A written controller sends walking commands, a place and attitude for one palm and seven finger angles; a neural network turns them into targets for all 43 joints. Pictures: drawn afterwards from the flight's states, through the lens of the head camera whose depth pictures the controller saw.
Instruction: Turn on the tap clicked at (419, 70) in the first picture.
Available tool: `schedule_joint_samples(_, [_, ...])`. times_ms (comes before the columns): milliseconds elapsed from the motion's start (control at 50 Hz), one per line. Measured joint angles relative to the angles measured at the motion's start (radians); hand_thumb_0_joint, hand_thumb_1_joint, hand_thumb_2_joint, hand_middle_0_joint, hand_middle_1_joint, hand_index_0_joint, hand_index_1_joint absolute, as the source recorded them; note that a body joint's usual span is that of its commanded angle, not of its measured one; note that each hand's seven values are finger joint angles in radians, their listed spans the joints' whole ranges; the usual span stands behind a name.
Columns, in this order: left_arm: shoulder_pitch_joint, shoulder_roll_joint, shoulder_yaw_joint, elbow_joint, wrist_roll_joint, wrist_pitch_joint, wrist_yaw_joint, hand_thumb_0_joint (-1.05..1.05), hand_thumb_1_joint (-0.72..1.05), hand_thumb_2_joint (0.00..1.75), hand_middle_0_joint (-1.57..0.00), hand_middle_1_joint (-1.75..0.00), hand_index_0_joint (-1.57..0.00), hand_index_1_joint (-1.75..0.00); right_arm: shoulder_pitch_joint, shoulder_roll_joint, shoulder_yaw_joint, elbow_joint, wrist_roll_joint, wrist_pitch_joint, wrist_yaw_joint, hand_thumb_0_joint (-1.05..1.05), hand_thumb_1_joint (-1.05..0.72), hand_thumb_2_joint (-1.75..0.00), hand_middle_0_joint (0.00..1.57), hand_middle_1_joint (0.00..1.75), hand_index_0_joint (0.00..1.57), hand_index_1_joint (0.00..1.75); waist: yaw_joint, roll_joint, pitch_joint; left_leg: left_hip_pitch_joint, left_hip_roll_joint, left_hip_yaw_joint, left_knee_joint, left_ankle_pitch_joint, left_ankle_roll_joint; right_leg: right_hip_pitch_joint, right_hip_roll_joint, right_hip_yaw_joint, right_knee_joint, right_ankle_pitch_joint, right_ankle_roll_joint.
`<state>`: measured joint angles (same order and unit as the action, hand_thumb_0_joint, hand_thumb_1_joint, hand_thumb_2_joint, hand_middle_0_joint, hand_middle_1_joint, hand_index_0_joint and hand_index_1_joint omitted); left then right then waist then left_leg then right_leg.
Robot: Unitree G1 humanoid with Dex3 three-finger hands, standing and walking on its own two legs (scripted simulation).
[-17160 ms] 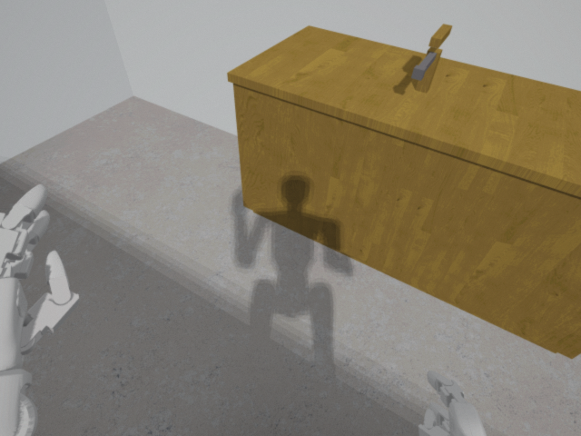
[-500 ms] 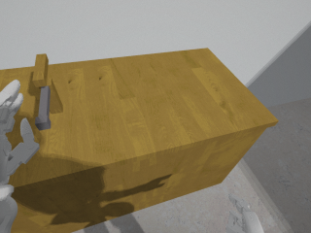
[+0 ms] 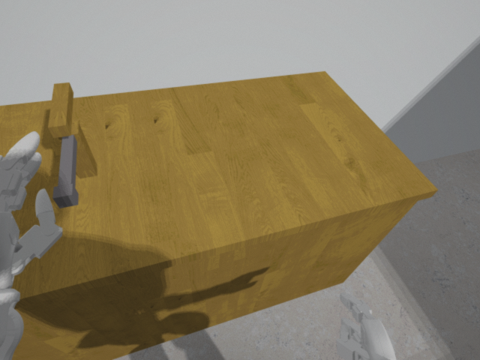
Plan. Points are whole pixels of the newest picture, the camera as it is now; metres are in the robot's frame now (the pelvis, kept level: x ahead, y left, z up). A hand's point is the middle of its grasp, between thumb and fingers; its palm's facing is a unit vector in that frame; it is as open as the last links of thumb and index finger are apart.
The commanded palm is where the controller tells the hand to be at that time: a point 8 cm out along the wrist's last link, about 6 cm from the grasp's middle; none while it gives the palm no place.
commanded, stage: look again from close up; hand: left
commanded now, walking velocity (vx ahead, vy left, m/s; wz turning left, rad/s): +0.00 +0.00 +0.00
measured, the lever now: (66, 196) +0.33 +0.33 +0.07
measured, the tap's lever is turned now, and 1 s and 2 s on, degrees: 0 0 0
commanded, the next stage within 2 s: come to a stop and stand still in 0.32 s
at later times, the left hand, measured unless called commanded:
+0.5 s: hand (79, 241) +0.21 +0.22 +0.16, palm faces +0.38 -0.85 -0.35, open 7.4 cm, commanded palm +0.15 +0.26 +0.18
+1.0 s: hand (98, 246) +0.21 +0.21 +0.14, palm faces +0.28 -0.88 -0.38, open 7.4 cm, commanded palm +0.16 +0.26 +0.18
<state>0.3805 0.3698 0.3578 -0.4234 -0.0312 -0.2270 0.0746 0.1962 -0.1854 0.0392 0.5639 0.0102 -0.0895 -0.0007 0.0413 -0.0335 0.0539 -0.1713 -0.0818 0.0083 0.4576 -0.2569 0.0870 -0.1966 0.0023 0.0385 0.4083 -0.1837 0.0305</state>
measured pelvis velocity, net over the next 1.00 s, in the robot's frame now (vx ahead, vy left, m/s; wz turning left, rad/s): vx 0.00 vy -0.02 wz -0.03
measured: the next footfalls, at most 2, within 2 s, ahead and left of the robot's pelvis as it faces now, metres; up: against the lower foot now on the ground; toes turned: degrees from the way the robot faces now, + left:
none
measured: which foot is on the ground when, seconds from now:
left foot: down 0.00-1.00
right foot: down 0.00-1.00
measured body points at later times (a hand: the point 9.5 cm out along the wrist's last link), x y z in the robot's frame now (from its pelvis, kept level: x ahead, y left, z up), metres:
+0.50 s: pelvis -0.01 -0.02 +0.00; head +0.00 -0.01 +0.45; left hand +0.18 +0.27 +0.18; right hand +0.18 -0.24 -0.07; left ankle -0.01 +0.05 -0.74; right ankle +0.02 -0.15 -0.74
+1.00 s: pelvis +0.00 -0.02 +0.00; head +0.01 -0.01 +0.45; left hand +0.19 +0.25 +0.16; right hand +0.16 -0.24 -0.08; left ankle -0.01 +0.05 -0.74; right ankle +0.02 -0.15 -0.74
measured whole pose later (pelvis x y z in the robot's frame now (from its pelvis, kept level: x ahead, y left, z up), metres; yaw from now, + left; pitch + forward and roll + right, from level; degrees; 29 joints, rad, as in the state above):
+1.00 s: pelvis +0.00 -0.02 +0.00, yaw -1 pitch -1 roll -1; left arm 0.46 0.34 0.30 -0.38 -0.03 -0.27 0.05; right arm 0.23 -0.20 0.02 0.59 0.02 -0.14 0.01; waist 0.02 0.00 0.03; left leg -0.20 -0.05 0.03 0.46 -0.26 0.07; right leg -0.23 0.03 0.05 0.42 -0.17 0.01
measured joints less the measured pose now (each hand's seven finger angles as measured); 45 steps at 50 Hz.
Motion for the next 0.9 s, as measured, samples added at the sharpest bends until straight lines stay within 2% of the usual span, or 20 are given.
schedule_joint_samples(540, [0.028,-0.025,-0.033,0.027,-0.005,0.015,0.015,0.01,0.89,0.89,-0.21,-0.30,-0.21,-0.30,0.013,-0.020,-0.011,0.011,0.001,-0.002,-0.024,0.01,-0.90,-0.89,0.20,0.30,0.20,0.30,-0.008,0.026,-0.026,-0.001,0.035,-0.013,-0.024,0.021,-0.030,0.009,0.034,-0.014,-0.047,0.035,-0.034])
schedule_joint_samples(700, [0.040,-0.012,-0.023,0.008,-0.007,0.017,0.019,0.01,0.89,0.89,-0.21,-0.30,-0.21,-0.30,0.014,-0.024,-0.017,0.017,0.001,-0.006,-0.028,0.01,-0.90,-0.89,0.20,0.30,0.20,0.30,-0.014,0.026,-0.020,-0.003,0.038,-0.012,-0.027,0.023,-0.033,0.006,0.036,-0.013,-0.049,0.037,-0.037])
schedule_joint_samples(720, [-0.008,0.023,-0.007,0.013,0.036,0.021,-0.001,0.01,0.89,0.89,-0.21,-0.30,-0.21,-0.30,0.028,-0.023,-0.023,0.011,-0.010,-0.022,-0.030,0.01,-0.90,-0.90,0.20,0.30,0.20,0.30,-0.001,0.024,-0.013,-0.016,0.040,-0.018,-0.013,0.020,-0.033,0.000,0.038,-0.020,-0.045,0.036,-0.036])
schedule_joint_samples(740, [-0.085,0.071,0.019,0.054,0.051,-0.009,-0.019,0.01,0.88,0.89,-0.22,-0.30,-0.21,-0.30,0.035,-0.020,-0.022,0.017,-0.010,-0.038,-0.031,0.01,-0.90,-0.90,0.20,0.30,0.20,0.30,0.010,0.014,-0.009,-0.033,0.039,-0.027,-0.002,0.020,-0.034,-0.015,0.036,-0.029,-0.033,0.033,-0.037])
schedule_joint_samples(780, [-0.195,0.118,0.079,0.127,0.024,-0.038,-0.014,0.01,0.88,0.89,-0.22,-0.30,-0.22,-0.30,0.021,-0.013,-0.013,0.034,0.000,-0.041,-0.014,0.01,-0.90,-0.90,0.20,0.30,0.20,0.30,0.018,-0.002,0.005,-0.040,0.035,-0.026,0.000,0.025,-0.038,-0.033,0.033,-0.030,-0.010,0.027,-0.044])
schedule_joint_samples(840, [-0.202,0.080,0.117,0.144,-0.017,-0.037,0.012,0.01,0.89,0.89,-0.21,-0.30,-0.21,-0.30,0.013,-0.017,-0.016,0.022,0.007,-0.052,0.012,0.01,-0.90,-0.89,0.20,0.30,0.20,0.30,0.005,0.020,0.003,-0.045,0.039,-0.008,0.013,0.016,-0.036,-0.043,0.037,-0.012,0.002,0.025,-0.041])
schedule_joint_samples(900, [-0.074,-0.001,0.048,0.078,-0.026,-0.038,0.013,0.01,0.89,0.90,-0.20,-0.30,-0.20,-0.30,0.020,-0.026,-0.025,0.008,0.015,-0.061,0.028,0.01,-0.90,-0.89,0.20,0.30,0.20,0.30,-0.015,0.051,-0.009,-0.036,0.035,0.012,0.011,0.007,-0.025,-0.042,0.035,0.008,0.006,0.020,-0.030])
